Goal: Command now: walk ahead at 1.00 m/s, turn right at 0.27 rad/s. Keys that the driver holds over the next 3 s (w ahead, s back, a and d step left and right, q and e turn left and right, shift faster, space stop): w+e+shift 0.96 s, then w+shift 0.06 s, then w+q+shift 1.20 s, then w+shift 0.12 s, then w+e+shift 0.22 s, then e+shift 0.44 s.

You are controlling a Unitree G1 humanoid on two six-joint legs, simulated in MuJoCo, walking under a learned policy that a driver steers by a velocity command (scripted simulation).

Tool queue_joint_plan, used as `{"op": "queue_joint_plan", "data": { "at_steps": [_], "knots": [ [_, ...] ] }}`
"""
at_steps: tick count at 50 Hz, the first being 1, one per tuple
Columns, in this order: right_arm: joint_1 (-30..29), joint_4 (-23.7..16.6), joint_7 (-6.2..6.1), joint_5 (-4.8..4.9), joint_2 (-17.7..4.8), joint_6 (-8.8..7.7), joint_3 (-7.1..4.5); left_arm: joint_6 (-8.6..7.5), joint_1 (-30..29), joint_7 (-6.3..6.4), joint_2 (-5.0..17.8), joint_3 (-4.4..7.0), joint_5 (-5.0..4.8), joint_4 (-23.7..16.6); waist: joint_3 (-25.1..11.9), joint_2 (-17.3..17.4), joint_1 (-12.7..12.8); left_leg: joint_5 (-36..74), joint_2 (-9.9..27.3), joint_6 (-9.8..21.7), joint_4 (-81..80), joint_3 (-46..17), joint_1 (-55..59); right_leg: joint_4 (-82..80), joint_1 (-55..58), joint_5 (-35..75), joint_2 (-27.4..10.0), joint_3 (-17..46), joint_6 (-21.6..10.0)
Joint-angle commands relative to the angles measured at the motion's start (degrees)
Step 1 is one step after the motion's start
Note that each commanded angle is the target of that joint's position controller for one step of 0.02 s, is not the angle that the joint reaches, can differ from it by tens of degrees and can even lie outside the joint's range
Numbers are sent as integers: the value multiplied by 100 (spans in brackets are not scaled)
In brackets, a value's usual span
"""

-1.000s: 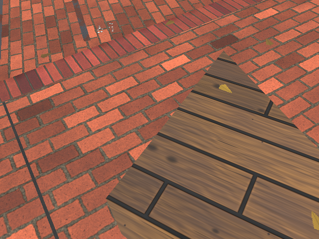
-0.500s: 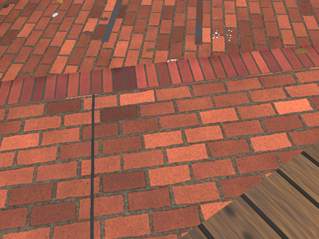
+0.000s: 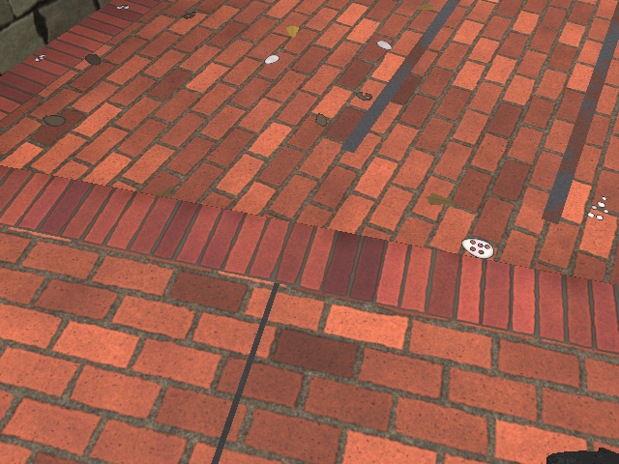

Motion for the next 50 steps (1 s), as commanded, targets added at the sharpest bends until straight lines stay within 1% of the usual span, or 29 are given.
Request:
{"op": "queue_joint_plan", "data": {
  "at_steps": [1,4,6,8,9,10,11,12,13,15,19,23,26,28,29,30,31,32,33,34,35,37,40,42,44,47,48,49,50],
  "knots": [
    [-433,-769,119,19,-79,-97,187,-157,-515,5,536,82,-43,-498,432,-520,-493,645,454,-278,-1685,-72,-143,-1754,-624,-44,-1213,1837,-1126],
    [-540,-726,163,197,-190,-113,198,-171,-491,-104,1024,242,-121,-573,346,-633,-457,1284,25,-358,-2674,408,1754,-2076,-1332,925,-1156,1529,-997],
    [-395,-647,38,194,-407,-123,92,-153,-267,-147,1021,237,-167,-512,185,-513,-491,1316,-57,-310,-3177,365,2066,-1447,-650,1935,-1214,1454,-831],
    [823,-258,-141,82,-670,-178,-88,-126,-108,-160,1112,264,-187,-441,-682,-217,-1054,865,-230,-183,-3450,467,3650,775,-575,3192,-747,1048,-614],
    [1806,-163,-276,-30,-1038,-212,-232,-152,-278,-163,880,202,-212,-554,-1265,55,-1567,-240,732,-31,-3584,-458,4863,2542,-1534,2219,-409,851,-476],
    [2308,-130,-359,-182,-1482,-203,-328,-148,-82,-106,12,18,-286,-814,-1796,1233,-1369,-2520,2378,119,-4450,-2877,5637,4437,-2806,-1267,-32,525,-416],
    [1985,-169,-361,-50,-1447,-128,-368,-68,48,-75,194,13,-328,-958,-1838,1461,-1066,-3239,2662,442,-5289,-4515,5200,5319,-3403,-936,-124,486,-485],
    [1441,-205,-346,34,-874,-119,-264,36,-360,-65,337,39,-195,-912,-899,732,-877,-2971,2362,438,-5218,-3615,4544,5465,-3712,-423,-501,411,-494],
    [1255,-157,-310,98,-520,-155,-195,94,-668,-127,315,34,-111,-897,-378,315,-821,-1822,2070,408,-5181,-2607,3936,5241,-3661,-150,-681,357,-444],
    [1237,24,-305,128,-278,-225,-135,250,-779,-252,163,33,-20,-885,9,371,-542,-350,1654,237,-5347,-1364,3294,5010,-3427,-33,-893,360,-322],
    [1573,432,-241,287,-32,-392,-99,463,-1589,-385,-36,-42,34,-1302,286,319,-384,1977,1465,93,-5528,102,3286,4789,-3841,420,-1018,157,-279],
    [1437,580,-314,272,-265,-427,-132,447,-2433,-534,-29,-197,14,-1724,647,133,-239,2880,1071,-126,-5881,1420,2806,3034,-3045,1509,-843,-440,-450],
    [1809,693,-395,268,-702,-374,-209,440,-2614,-563,101,-224,-5,-1755,535,82,-202,6236,1032,-305,-5296,1878,3210,2121,-1887,1516,-155,-1261,-765],
    [1700,624,-494,226,-1123,-216,-316,429,-1567,-476,445,-104,-4,-1499,-125,380,458,7944,1292,-348,-3740,1815,3501,2025,-707,1004,196,-1232,-985],
    [1400,511,-509,189,-1270,-110,-365,415,-427,-398,704,32,-4,-1186,-645,446,1025,8041,1419,-264,-2340,1682,3162,1947,491,734,272,-974,-1178],
    [1224,412,-457,162,-1231,-39,-370,406,627,-260,984,211,-22,-810,-1082,115,1411,6420,1203,-234,-394,1622,2216,1492,2035,567,276,-520,-1348],
    [1142,322,-328,112,-581,-53,-231,498,195,-112,1388,380,-182,-781,-628,-1225,907,-98,-14,-376,1924,1538,477,1224,2619,365,-330,634,-1518],
    [1722,-407,-321,254,-446,-152,-126,572,-296,-117,2069,470,33,-1150,-1628,-1778,148,-1289,-368,-620,3462,441,-1521,417,4144,553,-1682,3902,-2738],
    [1059,-549,-329,188,-740,-301,-102,597,-156,-37,1773,467,-29,-1309,-1691,-537,567,-701,-110,-592,3190,-252,-2018,-566,3875,-451,-1893,4664,-2744],
    [945,-533,-325,184,-731,-379,-70,560,-271,36,1440,385,-51,-1141,-686,-11,251,-446,181,-543,2476,-305,-1961,-906,2793,-648,-1800,4379,-2488],
    [880,-499,-329,126,-690,-360,-55,474,-433,56,1199,314,-54,-1052,-177,363,-100,-393,413,-558,1806,-273,-1535,-971,1759,-336,-1541,3877,-2250],
    [1067,-409,-324,-43,-611,-81,-11,280,-708,83,941,192,-49,-1077,245,432,-567,-572,613,-707,1086,-269,-708,-1021,206,247,-1071,3105,-2069],
    [413,-747,-267,-22,-390,128,82,107,-829,34,909,159,-103,-1093,581,208,-624,-97,707,-886,-577,54,-20,-1343,-1208,545,-485,2343,-1945],
    [-201,-951,-180,84,-154,110,184,81,-841,-3,969,212,-119,-1109,618,-35,-429,1331,531,-806,-1770,238,689,-1313,-1610,1083,-109,2033,-1624],
    [-118,-896,-119,142,-35,110,212,107,-800,-49,1099,268,-189,-1053,201,-297,-323,2256,160,-704,-2080,404,1659,-1034,-1571,2438,-60,1906,-1387],
    [685,-589,-180,217,-579,-40,-29,154,-1027,-62,1199,296,-76,-1164,-499,-348,-570,2529,-134,-466,-2055,176,2300,382,-715,3785,36,1736,-1026],
    [1254,-509,-216,197,-726,-102,-116,161,-1291,-61,1337,336,-68,-1232,-669,-457,-1007,2158,-245,-454,-2347,143,3059,1288,-770,4086,36,1862,-889],
    [2606,-158,-296,222,-921,-138,-260,137,-1973,-74,1363,336,-48,-1379,-1066,-413,-1904,1992,-200,-475,-2426,187,4246,2901,-1144,4314,-5,1803,-784],
    [3990,250,-400,263,-1131,-167,-406,59,-2582,-68,1070,284,-33,-1551,-1225,48,-2747,1668,28,-466,-3042,170,5220,5017,-1789,3103,281,1455,-617]
  ]
}}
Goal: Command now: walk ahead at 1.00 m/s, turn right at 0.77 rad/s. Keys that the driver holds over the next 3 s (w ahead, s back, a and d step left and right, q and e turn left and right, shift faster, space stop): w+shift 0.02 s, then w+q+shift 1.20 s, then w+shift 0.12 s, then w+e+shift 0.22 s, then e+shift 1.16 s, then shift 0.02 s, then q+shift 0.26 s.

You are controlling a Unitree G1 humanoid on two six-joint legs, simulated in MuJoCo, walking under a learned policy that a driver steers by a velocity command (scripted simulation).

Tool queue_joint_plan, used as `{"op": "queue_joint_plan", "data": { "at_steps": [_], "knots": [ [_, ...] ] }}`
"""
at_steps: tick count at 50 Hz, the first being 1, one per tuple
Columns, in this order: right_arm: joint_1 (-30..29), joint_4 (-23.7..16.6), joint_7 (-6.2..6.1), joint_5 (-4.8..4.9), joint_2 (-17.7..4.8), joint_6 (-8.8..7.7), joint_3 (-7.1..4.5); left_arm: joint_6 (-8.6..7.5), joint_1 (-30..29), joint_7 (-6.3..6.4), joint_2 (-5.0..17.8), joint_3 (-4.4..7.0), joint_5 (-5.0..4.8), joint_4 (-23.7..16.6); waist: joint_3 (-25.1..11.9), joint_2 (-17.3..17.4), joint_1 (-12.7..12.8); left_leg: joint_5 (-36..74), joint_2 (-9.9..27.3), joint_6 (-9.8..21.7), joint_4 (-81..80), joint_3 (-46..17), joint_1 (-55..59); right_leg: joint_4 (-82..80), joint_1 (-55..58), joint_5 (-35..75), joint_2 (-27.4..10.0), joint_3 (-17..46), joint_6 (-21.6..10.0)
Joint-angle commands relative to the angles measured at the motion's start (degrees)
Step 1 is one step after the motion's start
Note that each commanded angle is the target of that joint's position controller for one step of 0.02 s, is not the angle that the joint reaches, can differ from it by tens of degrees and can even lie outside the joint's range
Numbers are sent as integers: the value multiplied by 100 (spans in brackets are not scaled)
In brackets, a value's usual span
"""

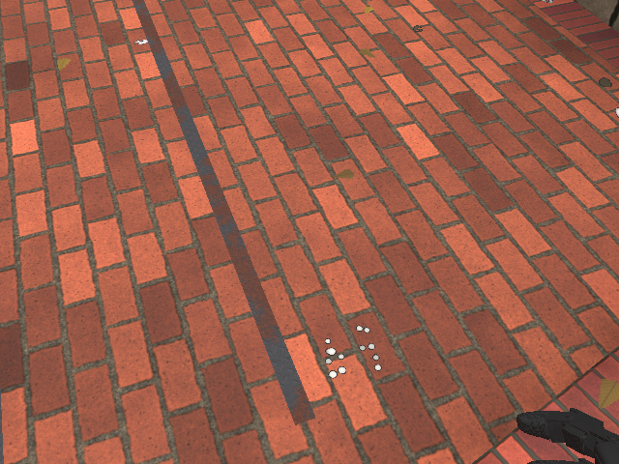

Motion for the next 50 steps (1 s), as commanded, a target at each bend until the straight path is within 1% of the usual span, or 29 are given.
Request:
{"op": "queue_joint_plan", "data": {
  "at_steps": [1,2,4,6,12,14,16,17,18,19,20,21,23,26,29,30,31,32,33,34,36,37,39,44,46,47,48,49,50],
  "knots": [
    [3014,625,-129,-120,-1605,-103,-641,-254,-492,84,-537,-133,-156,-1120,-1378,2797,-957,-566,2144,578,-886,-2724,4998,4845,-3878,-444,-68,-119,238],
    [2110,215,-36,-129,-1040,-139,-513,-222,-620,150,-368,-301,43,-985,-982,1707,-818,-2088,2139,880,-2025,-3978,4354,4839,-4713,-177,-473,-515,263],
    [1466,265,-34,-30,-895,-215,-530,-77,-1579,19,221,-196,274,-1072,414,257,-719,-3013,1902,1404,-2746,-3926,2361,3908,-4673,365,-847,-476,366],
    [1792,715,-30,6,-1090,-373,-560,56,-2385,-125,276,-192,313,-1507,948,396,-618,-1799,1562,1397,-2550,-2977,1680,2929,-4813,316,-1061,-188,517],
    [1403,795,162,189,-1439,-167,-734,31,-1657,-360,310,-258,325,-1198,52,491,101,-112,715,1070,-2949,-878,478,796,-852,2467,-1211,-1171,436],
    [1158,808,183,197,-1150,-178,-691,-133,-603,-187,376,-171,416,-767,-621,-129,702,1268,145,693,-675,-176,283,467,949,3410,-1190,-1175,313],
    [67,612,105,317,-1488,-131,-835,-226,1290,17,590,-56,573,-304,-673,-346,2067,690,-105,492,3070,-266,-1683,-443,3051,2828,-1381,-1200,127],
    [558,407,39,361,-698,-89,-607,-343,1061,64,794,-18,554,-415,-801,-1606,1406,-2355,-422,393,3964,-225,-2905,-1131,3244,1042,-2749,425,72],
    [549,501,-31,192,-784,2,-593,-359,397,125,575,-51,421,-499,102,-457,822,-2122,-103,541,3388,-330,-3225,-1583,2219,593,-2784,906,172],
    [1048,608,8,50,-519,179,-542,-348,-277,211,754,25,231,-499,280,-617,129,-2024,20,530,2940,-379,-3123,-1960,1545,-309,-3147,1532,-105],
    [893,626,71,14,-761,313,-628,-480,-1109,253,570,7,204,-612,935,-75,-272,-1442,387,484,2030,-730,-2476,-2106,-141,-826,-2998,1372,-41],
    [904,532,245,49,-891,399,-696,-642,-1904,264,402,-59,244,-649,1119,-357,-724,-78,604,394,1021,-746,-1531,-1985,-1337,-907,-2803,895,75],
    [1365,723,547,101,-758,500,-702,-852,-1955,319,67,-158,88,-410,564,-328,-1122,2689,285,334,641,37,431,-1629,-2533,-790,-2271,-529,214],
    [1881,1003,615,237,-576,614,-617,-953,-1986,309,32,-154,9,-82,310,-123,-1478,3801,87,471,549,700,2256,-1025,-3223,-668,-1998,-1797,516],
    [1729,1154,475,-156,-789,629,-658,-725,-1254,289,237,-93,11,267,740,315,-1228,2547,-104,795,-681,1224,2153,652,-1799,1825,-1981,-2349,490],
    [2829,1528,415,-118,-910,628,-783,-589,-1384,294,371,-37,30,308,116,344,-1730,2139,-122,1185,-1012,945,3031,2458,-1512,3189,-1802,-2479,388],
    [3968,1841,368,-61,-1072,576,-882,-420,-1664,288,259,-29,40,310,-113,947,-2428,2108,61,1817,-1655,502,4163,5652,-2455,1714,-1222,-2606,318],
    [3940,1943,353,93,-1351,537,-886,-351,-2072,243,-413,-221,305,67,251,1449,-2183,2139,72,1597,-1095,338,4321,7236,-3874,-1338,-785,-2266,200],
    [3635,1885,276,102,-1572,421,-804,-438,-1289,226,-500,-325,344,-489,105,1888,-1041,4447,546,1462,-44,-843,5046,6736,-5332,-803,-1137,-1524,223],
    [3444,1667,222,162,-1339,333,-757,-542,-1304,185,-109,-342,474,-645,-589,897,-1010,3058,843,1627,-522,-1931,5706,5476,-5866,-112,-1432,-1030,153],
    [2088,1254,-114,-3,-1803,310,-907,-493,-1855,135,141,-347,467,-694,-347,418,-570,-717,1721,2574,-2231,-4316,3910,4223,-5603,44,-1637,-712,897],
    [1926,1232,-149,-37,-1585,234,-813,-403,-1977,100,412,-278,472,-613,100,-226,-491,-933,1740,2729,-2383,-4471,3076,3771,-5354,-10,-1814,-535,1151],
    [2018,1361,-133,-4,-1270,123,-699,-250,-2566,62,340,-331,307,-854,851,-499,-414,-46,1316,2646,-2427,-3870,1514,2273,-4574,322,-1965,-584,1380],
    [1925,1441,30,244,-1166,55,-757,-276,-2866,-12,-130,-493,36,-1114,597,93,-658,1992,-20,1612,-2468,-2012,840,-345,-1742,2438,-1203,-1412,961],
    [1780,1453,65,259,-1397,27,-836,-273,-1654,98,163,-319,4,-792,-262,-112,-83,3375,-263,1249,-1143,-1818,1299,-806,-176,2197,-802,-1369,832],
    [1475,1426,79,232,-1553,1,-868,-262,-502,182,352,-182,-29,-528,-876,-60,685,3588,-418,1067,219,-1625,1110,-831,1034,1954,-848,-1347,817],
    [1112,1270,110,176,-1132,-74,-766,-243,769,304,746,-14,59,-261,-1503,-227,1294,2538,-708,900,1963,-1323,397,-756,2305,915,-1553,-734,731],
    [1084,1025,63,145,-173,-75,-533,-227,1175,355,947,25,225,-153,-1756,-1290,1066,-2439,-1047,925,3867,-899,-539,-1442,2729,-616,-3059,1193,701],
    [1589,645,47,339,-373,-19,-494,-211,206,289,981,64,257,-304,-1646,-1987,171,-2086,-895,954,4222,-533,-1367,-2828,2248,-1783,-3563,3772,447]
  ]
}}
Over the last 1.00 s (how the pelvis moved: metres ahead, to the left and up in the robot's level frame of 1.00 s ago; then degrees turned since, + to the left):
0.85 -0.21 -0.02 -49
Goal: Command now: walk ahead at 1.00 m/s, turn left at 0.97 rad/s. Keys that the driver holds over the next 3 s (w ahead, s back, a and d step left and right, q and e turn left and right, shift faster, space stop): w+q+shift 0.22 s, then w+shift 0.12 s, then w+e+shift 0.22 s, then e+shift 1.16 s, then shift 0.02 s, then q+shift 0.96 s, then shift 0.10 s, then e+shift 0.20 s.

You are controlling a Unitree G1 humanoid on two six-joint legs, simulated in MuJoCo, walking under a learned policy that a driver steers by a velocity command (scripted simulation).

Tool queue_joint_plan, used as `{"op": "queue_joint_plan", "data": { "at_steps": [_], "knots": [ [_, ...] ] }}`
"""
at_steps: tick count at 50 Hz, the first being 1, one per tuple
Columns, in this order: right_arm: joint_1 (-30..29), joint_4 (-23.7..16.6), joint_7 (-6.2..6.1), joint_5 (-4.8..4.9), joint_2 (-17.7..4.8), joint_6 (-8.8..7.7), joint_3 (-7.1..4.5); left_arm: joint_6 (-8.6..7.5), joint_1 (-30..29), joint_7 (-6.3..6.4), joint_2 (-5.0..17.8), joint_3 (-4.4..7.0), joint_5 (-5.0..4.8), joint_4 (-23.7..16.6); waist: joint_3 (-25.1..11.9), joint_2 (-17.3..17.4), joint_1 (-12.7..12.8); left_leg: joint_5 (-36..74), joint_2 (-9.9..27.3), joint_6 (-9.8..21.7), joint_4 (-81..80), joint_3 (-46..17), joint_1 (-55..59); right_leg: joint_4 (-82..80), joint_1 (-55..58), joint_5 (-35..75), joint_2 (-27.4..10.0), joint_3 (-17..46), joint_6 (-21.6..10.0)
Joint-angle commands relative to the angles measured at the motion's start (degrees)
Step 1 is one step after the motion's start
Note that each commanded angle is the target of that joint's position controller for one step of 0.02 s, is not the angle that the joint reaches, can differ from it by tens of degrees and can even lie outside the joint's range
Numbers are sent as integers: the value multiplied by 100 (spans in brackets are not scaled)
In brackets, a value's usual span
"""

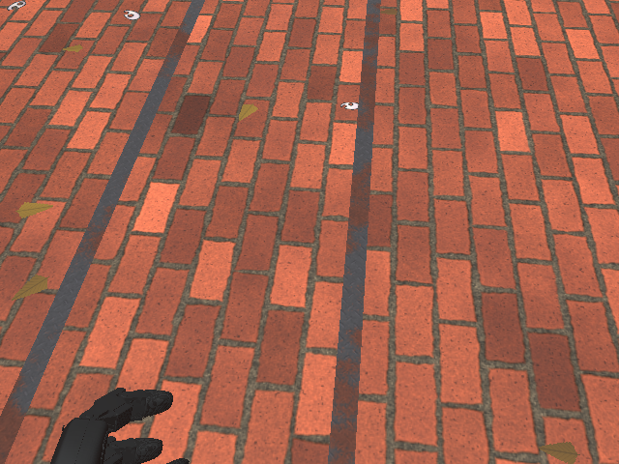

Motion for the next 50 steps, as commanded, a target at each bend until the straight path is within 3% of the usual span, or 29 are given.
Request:
{"op": "queue_joint_plan", "data": {
  "at_steps": [1,3,6,10,13,15,17,19,20,21,22,23,24,25,28,31,34,35,37,38,39,40,41,42,43,44,45,48,50],
  "knots": [
    [-620,-1015,-51,-14,-402,-36,42,135,1804,59,1071,520,79,315,-860,-1406,782,842,772,-39,2374,449,-4069,-2486,3937,-4287,-2157,4170,-785],
    [-969,-980,99,-171,-335,151,38,126,1533,-10,578,430,67,414,8,-612,649,1117,1152,-152,2075,656,-3906,-2474,2777,-2705,-1642,2403,-706],
    [-1480,-1376,295,-214,1,326,156,-72,2016,-46,380,375,-103,913,199,-765,482,1404,1559,-213,1827,709,-4017,-2743,2393,-1065,-1389,854,-476],
    [-2183,-1766,372,-172,-135,350,226,-210,1906,-123,476,384,-101,989,235,-551,349,2495,1500,-265,969,1158,-3902,-3016,2200,1003,-1020,-798,-333],
    [-2854,-1972,463,-197,-184,314,311,-251,2253,-92,671,392,-67,1126,565,-233,445,2908,1352,-116,-581,1621,-3557,-3295,2354,2141,-931,-1385,-300],
    [-3063,-1972,463,-220,-135,264,376,-230,2543,-48,899,399,-46,1220,569,-279,459,2901,997,88,-1341,1987,-2878,-3259,2612,3984,-1031,-1601,-288],
    [-2709,-1765,370,-242,-345,231,330,-126,2702,39,1241,434,-43,1256,189,-625,196,2450,535,250,-1628,2141,-2256,-2591,3315,6388,-1222,-1635,-334],
    [-1160,-1272,222,-284,-740,198,157,58,2523,117,1566,461,-11,1250,-597,-934,-647,1604,316,475,-1997,1749,-544,-531,3268,7185,-1466,-1473,-576],
    [-50,-906,105,-310,-963,189,19,130,2293,106,1576,454,-42,1197,-998,-862,-1198,1640,471,616,-2705,1394,837,1175,2582,6319,-1306,-1491,-675],
    [43,-804,-21,-368,-1401,199,-112,135,2576,1,910,341,7,1083,-1455,222,-682,693,1729,581,-2367,49,2243,3469,1017,366,-606,-1258,-687],
    [-131,-1040,-57,-403,-1668,142,-154,79,3237,-78,501,242,-353,777,-2628,1142,-177,215,3418,1232,-3121,-3046,3645,5334,-898,-2249,226,-68,-627],
    [-176,-982,-108,-323,-1359,136,-182,16,2171,-27,1053,353,-338,638,-1982,-125,-534,53,3043,880,-3913,-2662,2849,5233,-1436,-1342,18,357,-749],
    [-471,-803,-149,-312,-1142,46,-113,-15,2003,-59,889,327,-372,596,-788,-157,-181,587,2919,770,-4170,-1817,1691,4765,-1480,-879,-192,225,-727],
    [-722,-730,-124,-339,-810,-56,-50,29,2062,-89,756,298,-321,744,-234,-579,116,1123,2704,567,-4378,-1163,780,4288,-1188,-704,-441,231,-709],
    [-856,-563,-118,-198,-298,-304,111,389,2474,-267,404,270,-160,1030,62,-173,621,1796,2185,26,-4857,265,-378,3686,-461,-442,-709,283,-570],
    [-926,-452,-87,-86,-198,-471,158,462,1690,-326,283,274,-154,726,588,9,727,5507,1804,-384,-4868,1722,-767,2803,-613,60,-555,-256,-405],
    [-1030,-488,-132,-6,-162,-519,208,352,1152,-411,53,148,-177,533,612,113,637,6390,1393,-647,-4544,2590,-919,877,-32,1338,-151,-1037,-438],
    [-1325,-724,-360,-29,-463,-432,133,127,1017,-392,249,251,-533,468,327,285,493,6535,1333,-846,-4126,2461,-668,431,164,1686,98,-1022,-329],
    [-1136,-798,-615,-12,-1004,-296,19,15,1289,-470,563,382,-457,424,-389,371,668,7427,1541,-1046,-3255,2405,-29,-249,853,2136,599,-1322,-318],
    [-1218,-872,-677,27,-1151,-216,-32,84,1820,-502,789,498,-412,492,-719,598,948,7859,1673,-1130,-2635,2331,10,-264,1506,1988,766,-1274,-390],
    [-1525,-993,-666,22,-1158,-173,-50,203,2877,-473,1202,695,-403,719,-1131,654,1507,7717,1674,-1187,-1516,2251,-403,-109,2701,1979,797,-1022,-570],
    [-2025,-1105,-555,114,-941,-176,-7,335,3895,-374,1367,781,-384,1006,-1175,-163,2100,4983,1250,-1324,736,2242,-1348,-540,3854,2735,355,-365,-957],
    [-2507,-1260,-278,-14,-109,-247,209,422,3976,-217,1158,669,-255,1138,-614,-1667,2050,-788,139,-1338,3101,2084,-2664,-792,4093,4510,-11,346,-1148],
    [-738,-1468,-147,4,345,-318,340,184,2938,-220,1444,531,216,627,-1607,-2117,557,-1268,84,-1405,4386,567,-3632,-429,4591,6229,-1160,2796,-2337],
    [-504,-1537,-74,-23,-348,-359,302,168,2214,-254,1648,689,183,-2,-2614,-1171,676,-708,251,-1212,4204,-47,-3538,-1282,4726,4376,-1667,3873,-2857],
    [-988,-1655,-71,25,-751,-329,188,176,1605,-268,1578,718,-74,-304,-1678,-136,470,-402,419,-1034,3549,72,-3788,-1773,3731,2241,-1386,3800,-2795],
    [-1197,-1633,-161,-44,-836,-229,119,197,1180,-245,1350,659,-297,-411,-1232,661,194,-22,722,-1020,2970,138,-3662,-2111,2833,784,-1122,3651,-2490],
    [-1513,-1740,-294,-141,-756,38,85,270,1019,-157,1206,627,-326,-492,-474,392,78,115,911,-1277,1440,199,-2962,-2121,1095,1868,-434,2738,-2098],
    [-1855,-1856,-353,-179,-360,27,184,360,1195,-4,1259,680,-339,-419,-706,215,200,558,735,-1427,120,419,-2659,-1739,950,3125,43,2087,-1830]
  ]
}}
Over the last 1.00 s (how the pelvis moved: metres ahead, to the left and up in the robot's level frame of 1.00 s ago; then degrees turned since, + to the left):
0.88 0.14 -0.16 36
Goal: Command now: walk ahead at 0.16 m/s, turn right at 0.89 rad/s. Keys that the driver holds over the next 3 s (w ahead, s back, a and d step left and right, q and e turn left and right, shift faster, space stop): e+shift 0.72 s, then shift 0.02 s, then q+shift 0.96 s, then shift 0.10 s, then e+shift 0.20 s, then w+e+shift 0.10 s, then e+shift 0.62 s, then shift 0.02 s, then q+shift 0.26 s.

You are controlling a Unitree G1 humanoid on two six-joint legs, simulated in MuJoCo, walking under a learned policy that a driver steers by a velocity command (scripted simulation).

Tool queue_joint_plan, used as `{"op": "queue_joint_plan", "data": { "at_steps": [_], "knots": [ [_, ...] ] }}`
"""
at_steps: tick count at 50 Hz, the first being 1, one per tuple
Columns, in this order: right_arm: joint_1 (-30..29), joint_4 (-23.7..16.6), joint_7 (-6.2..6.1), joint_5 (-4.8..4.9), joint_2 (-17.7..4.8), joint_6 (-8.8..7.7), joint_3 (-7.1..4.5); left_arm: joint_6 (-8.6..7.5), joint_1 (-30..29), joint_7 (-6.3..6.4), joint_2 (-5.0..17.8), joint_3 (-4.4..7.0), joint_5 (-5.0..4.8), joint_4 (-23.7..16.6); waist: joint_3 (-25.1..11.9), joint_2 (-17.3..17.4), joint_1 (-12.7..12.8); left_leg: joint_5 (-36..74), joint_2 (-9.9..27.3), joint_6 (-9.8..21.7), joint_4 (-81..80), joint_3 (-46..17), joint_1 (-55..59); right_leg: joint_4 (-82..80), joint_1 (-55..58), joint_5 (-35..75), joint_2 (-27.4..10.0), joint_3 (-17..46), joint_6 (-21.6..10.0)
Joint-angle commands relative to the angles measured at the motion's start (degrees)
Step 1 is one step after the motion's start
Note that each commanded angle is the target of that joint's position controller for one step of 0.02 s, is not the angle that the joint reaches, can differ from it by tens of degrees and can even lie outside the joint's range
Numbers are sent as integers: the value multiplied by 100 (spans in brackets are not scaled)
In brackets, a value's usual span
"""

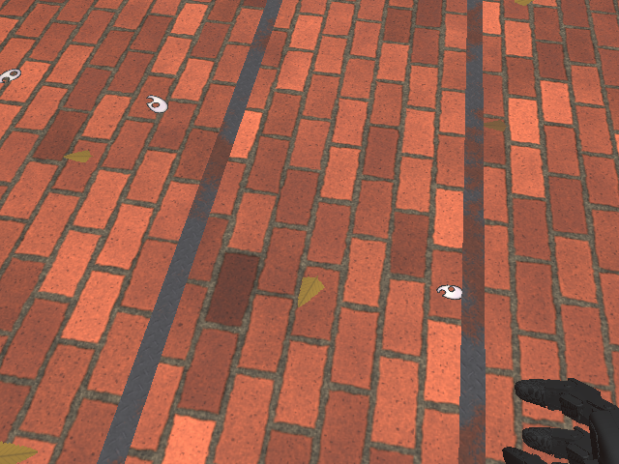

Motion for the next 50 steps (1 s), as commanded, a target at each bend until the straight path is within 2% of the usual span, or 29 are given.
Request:
{"op": "queue_joint_plan", "data": {
  "at_steps": [1,4,8,10,11,12,13,14,15,16,18,19,22,26,31,33,34,35,36,37,38,39,40,42,44,45,47,48,50],
  "knots": [
    [619,-163,-115,-3,-540,83,-223,64,-187,242,944,313,-68,-553,-1315,298,-453,678,-284,-238,-1585,417,529,-527,453,2946,-1234,1768,-660],
    [312,-179,-106,134,-557,140,-242,330,-265,408,970,369,-162,-685,-1764,-232,-303,1451,-425,-276,-2424,265,621,-280,907,2028,-1131,1897,-193],
    [-110,-226,-47,120,-663,65,-331,438,-300,415,781,370,-94,-864,-1389,-753,-114,1537,-452,-143,-3425,34,731,-128,1065,786,-1127,2515,11],
    [92,-124,5,124,-809,-19,-433,432,-501,379,732,373,-89,-999,-1311,-910,-228,1718,-363,9,-4273,-13,1266,142,1038,450,-1074,2770,125],
    [353,-9,27,135,-829,-55,-479,437,-634,351,660,348,-108,-1066,-1308,-810,-367,2368,-175,149,-4988,66,1885,490,789,-167,-877,2676,262],
    [431,10,16,79,-942,-38,-517,448,-282,314,306,240,-72,-1035,-1566,-83,-179,2873,758,598,-5088,-553,2934,1481,101,-2336,-494,2187,480],
    [417,-112,-27,-101,-1230,62,-565,434,17,286,219,192,-52,-1120,-1588,1153,54,4174,1945,1459,-4952,-1823,3589,2556,-1006,-3666,146,1137,782],
    [605,-86,-26,-169,-1156,98,-607,356,183,187,788,314,-8,-1170,-1865,1740,85,3767,2628,2064,-5107,-2759,3531,3792,-1455,-3450,-365,856,1060],
    [397,-221,-62,-101,-847,124,-555,358,44,155,1167,419,-64,-996,-1539,1235,-56,3179,2259,1987,-5071,-2109,3244,4300,-1574,-2917,-698,669,1227],
    [240,-268,-105,-42,-673,192,-509,420,-27,169,1195,449,-96,-881,-1266,826,-80,2573,1780,1686,-5022,-1336,2932,4541,-1607,-2453,-841,551,1304],
    [129,-292,-184,22,-741,299,-484,517,24,188,925,353,-80,-861,-927,564,-79,2391,1398,1482,-5137,-548,2389,4866,-1594,-1919,-1040,156,1383],
    [225,-246,-214,-15,-796,328,-496,513,-85,176,777,293,-89,-927,-839,605,-138,2512,1276,1482,-5236,-234,2284,4720,-1576,-1758,-1138,-73,1389],
    [602,-83,-246,-75,-920,381,-563,458,-465,172,570,200,-120,-1093,-1018,909,-400,2843,1425,1675,-5312,187,2826,4100,-1738,-1632,-1462,-291,1456],
    [573,14,-182,-15,-1136,395,-680,444,-572,125,495,172,-73,-1106,-1250,1011,-432,2833,1703,1703,-5318,678,2896,3132,-1151,-1540,-1732,-419,1389],
    [517,138,-33,132,-1256,348,-784,554,-449,17,553,260,-81,-1002,-1197,1153,-330,2545,1925,1415,-5089,1282,2713,1634,-98,-1501,-1610,-836,1036],
    [538,215,3,234,-1148,334,-787,601,-108,-1,541,346,-83,-852,-1245,966,-112,2172,1851,1015,-4484,1633,2515,530,683,-995,-1373,-1002,740],
    [822,345,35,229,-909,345,-748,599,297,54,753,463,-65,-695,-1173,442,-19,1625,1543,633,-3670,1957,1872,-81,1462,-503,-1315,-643,475],
    [894,195,67,35,-642,369,-682,547,628,158,1550,670,-60,-735,-943,-1425,-108,-659,789,17,-1694,2454,5,-460,2436,1785,-2716,1529,-192],
    [263,-243,11,-84,-585,316,-634,377,329,139,1856,664,176,-964,-1296,-1866,-51,-1353,140,-141,-519,1320,-1093,-543,2275,2155,-3355,2933,-1230],
    [-85,-264,-33,11,-844,291,-685,254,210,99,1506,602,253,-956,-1411,-1162,165,-966,204,13,-60,874,-1164,-754,2202,1467,-3218,2490,-1155],
    [39,-145,-68,118,-901,292,-703,185,-81,134,1233,487,198,-912,-1235,-932,-51,-395,306,156,-116,821,-1145,-714,2021,1231,-2975,1912,-791],
    [324,77,-116,95,-927,333,-720,189,-430,184,845,360,71,-933,-1262,-600,-218,3,446,157,-245,843,-991,-571,1917,1200,-2760,1431,-468],
    [534,188,-119,45,-928,376,-715,196,-644,222,611,250,15,-934,-1304,-702,-310,277,441,92,-242,948,-621,-481,1656,1624,-2639,1085,-377],
    [847,353,-38,85,-783,417,-655,168,-715,263,319,82,122,-817,-1483,-696,-429,680,406,7,-283,1086,107,-463,1379,1983,-2412,523,-306],
    [948,464,53,154,-453,442,-496,118,-759,257,40,-37,214,-638,-1402,-604,-428,989,533,8,-1403,1087,668,-489,1263,1564,-2221,49,-149],
    [835,434,95,171,-372,457,-438,109,-739,254,76,-35,254,-580,-1287,-671,-329,1018,538,17,-1854,1111,932,-529,1159,1335,-2247,-24,-159],
    [597,242,142,212,-652,501,-475,137,-666,255,482,87,291,-491,-992,-834,-144,696,458,48,-2155,1209,1033,-610,1077,963,-2521,140,-362],
    [563,158,154,241,-839,519,-519,173,-614,257,691,160,270,-456,-847,-845,-74,448,416,74,-2126,1275,882,-627,1130,855,-2690,288,-470],
    [589,56,169,277,-928,540,-546,232,-569,274,764,207,203,-408,-660,-711,-17,109,455,136,-2105,1287,592,-579,1308,928,-2975,519,-570]
  ]
}}
Over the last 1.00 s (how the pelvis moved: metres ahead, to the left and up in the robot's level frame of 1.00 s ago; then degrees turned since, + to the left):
0.81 0.12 0.02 -4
